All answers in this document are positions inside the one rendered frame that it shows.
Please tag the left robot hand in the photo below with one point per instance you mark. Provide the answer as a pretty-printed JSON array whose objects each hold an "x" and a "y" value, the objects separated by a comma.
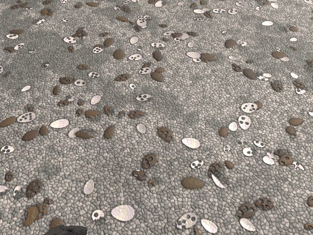
[{"x": 67, "y": 230}]

